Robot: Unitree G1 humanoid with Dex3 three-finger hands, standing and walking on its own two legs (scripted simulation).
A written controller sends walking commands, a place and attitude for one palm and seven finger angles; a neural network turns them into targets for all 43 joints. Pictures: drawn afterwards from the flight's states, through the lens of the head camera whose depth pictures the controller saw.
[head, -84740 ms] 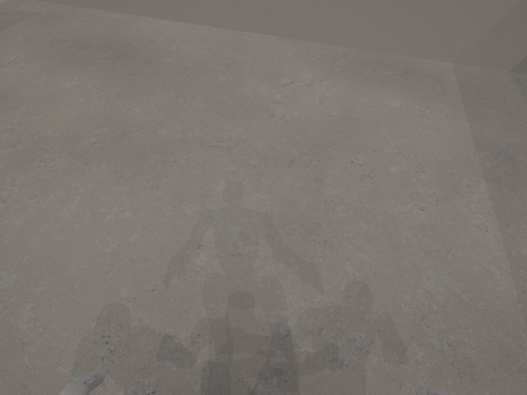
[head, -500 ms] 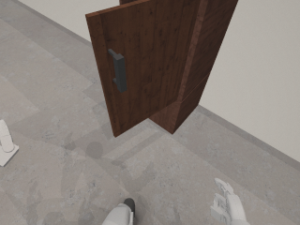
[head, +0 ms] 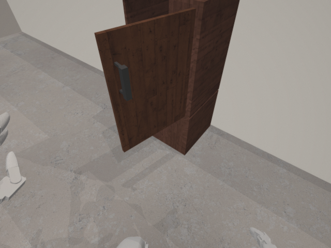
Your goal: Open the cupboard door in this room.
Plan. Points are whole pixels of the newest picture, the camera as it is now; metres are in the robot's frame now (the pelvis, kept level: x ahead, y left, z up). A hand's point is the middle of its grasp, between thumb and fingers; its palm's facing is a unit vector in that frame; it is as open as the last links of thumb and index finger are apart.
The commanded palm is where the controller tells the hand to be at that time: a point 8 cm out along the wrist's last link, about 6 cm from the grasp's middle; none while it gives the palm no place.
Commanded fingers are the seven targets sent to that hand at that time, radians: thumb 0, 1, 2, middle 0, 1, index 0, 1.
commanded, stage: stop stepping back and stand still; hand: left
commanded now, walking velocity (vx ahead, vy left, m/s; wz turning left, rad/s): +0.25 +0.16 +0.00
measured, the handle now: (122, 81) +0.64 +0.21 +0.07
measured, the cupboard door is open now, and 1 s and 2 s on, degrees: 77 77 77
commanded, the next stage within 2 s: let the arm hang, fingers relaxed in 0.44 s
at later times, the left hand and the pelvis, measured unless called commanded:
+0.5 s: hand out of the picture +0.15 +0.28 +0.18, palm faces +0.53 -0.69 -0.49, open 7.5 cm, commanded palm +0.10 +0.30 +0.18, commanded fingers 0.00 0.90 0.90 -0.20 -0.30 -0.20 -0.30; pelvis -0.02 +0.00 +0.00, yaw +3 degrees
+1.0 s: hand out of the picture -0.03 +0.17 -0.17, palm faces +0.16 -0.97 -0.19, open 7.1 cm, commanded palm none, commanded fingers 0.00 0.90 0.90 -0.20 -0.30 -0.20 -0.30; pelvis -0.03 -0.02 +0.00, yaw +6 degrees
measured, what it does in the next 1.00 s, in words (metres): steps on the spot: left foot, then right foot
